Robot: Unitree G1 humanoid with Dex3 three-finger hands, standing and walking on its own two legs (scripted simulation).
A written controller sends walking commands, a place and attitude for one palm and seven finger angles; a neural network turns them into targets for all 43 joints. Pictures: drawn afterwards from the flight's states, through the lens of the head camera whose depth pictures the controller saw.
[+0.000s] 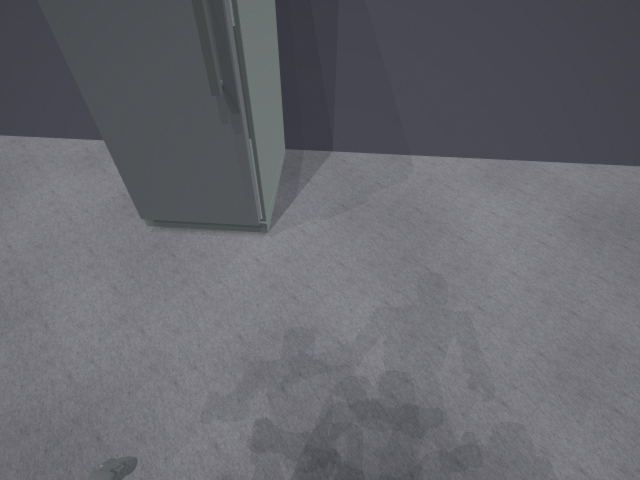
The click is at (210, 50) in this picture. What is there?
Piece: fridge door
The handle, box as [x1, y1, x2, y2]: [191, 0, 222, 95]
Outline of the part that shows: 191,0 211,95 220,95 222,91 222,80 219,79 205,0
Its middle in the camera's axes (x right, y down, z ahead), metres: -0.30 -0.58 +0.96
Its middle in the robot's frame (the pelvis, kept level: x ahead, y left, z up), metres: +1.11 +0.36 +0.15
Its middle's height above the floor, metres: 0.92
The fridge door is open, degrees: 0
